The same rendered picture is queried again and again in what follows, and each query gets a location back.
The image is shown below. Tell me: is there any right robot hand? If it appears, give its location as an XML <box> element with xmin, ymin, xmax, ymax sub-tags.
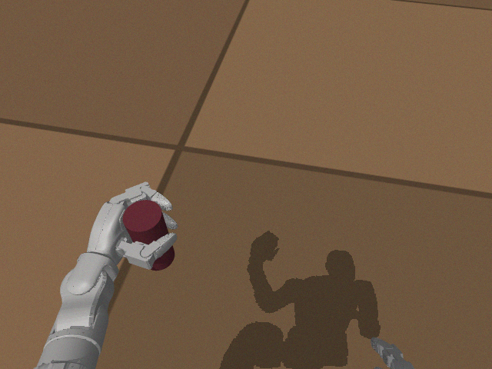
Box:
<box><xmin>371</xmin><ymin>337</ymin><xmax>414</xmax><ymax>369</ymax></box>

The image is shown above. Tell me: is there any can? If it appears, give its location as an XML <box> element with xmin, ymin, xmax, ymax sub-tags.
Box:
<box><xmin>123</xmin><ymin>200</ymin><xmax>175</xmax><ymax>271</ymax></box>

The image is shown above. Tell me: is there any left robot hand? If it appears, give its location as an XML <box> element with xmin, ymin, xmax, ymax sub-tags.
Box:
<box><xmin>87</xmin><ymin>182</ymin><xmax>178</xmax><ymax>270</ymax></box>

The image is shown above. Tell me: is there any left robot arm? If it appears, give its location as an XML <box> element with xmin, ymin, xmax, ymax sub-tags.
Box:
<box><xmin>33</xmin><ymin>252</ymin><xmax>119</xmax><ymax>369</ymax></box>

